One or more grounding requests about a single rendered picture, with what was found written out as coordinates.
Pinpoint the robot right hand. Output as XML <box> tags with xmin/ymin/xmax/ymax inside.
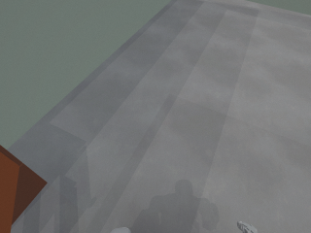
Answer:
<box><xmin>237</xmin><ymin>220</ymin><xmax>258</xmax><ymax>233</ymax></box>

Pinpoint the cupboard door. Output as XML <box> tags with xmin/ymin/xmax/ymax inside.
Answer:
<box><xmin>0</xmin><ymin>152</ymin><xmax>19</xmax><ymax>233</ymax></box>

